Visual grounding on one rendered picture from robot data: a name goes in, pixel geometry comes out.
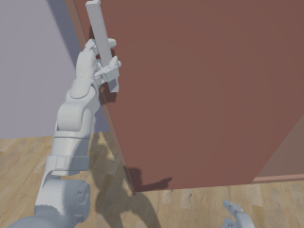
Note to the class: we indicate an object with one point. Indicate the robot left forearm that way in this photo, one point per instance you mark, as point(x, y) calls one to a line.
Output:
point(72, 132)

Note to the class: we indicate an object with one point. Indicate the handle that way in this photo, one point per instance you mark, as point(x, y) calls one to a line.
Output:
point(98, 27)

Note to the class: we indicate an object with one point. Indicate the wardrobe door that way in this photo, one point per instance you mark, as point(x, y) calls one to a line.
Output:
point(208, 89)
point(288, 159)

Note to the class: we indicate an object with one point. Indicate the right robot hand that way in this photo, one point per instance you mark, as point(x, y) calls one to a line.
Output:
point(242, 219)

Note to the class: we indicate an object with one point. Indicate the left robot hand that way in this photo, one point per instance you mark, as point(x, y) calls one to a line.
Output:
point(88, 66)

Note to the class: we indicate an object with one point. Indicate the robot left upper arm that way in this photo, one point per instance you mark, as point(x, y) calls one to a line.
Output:
point(62, 203)

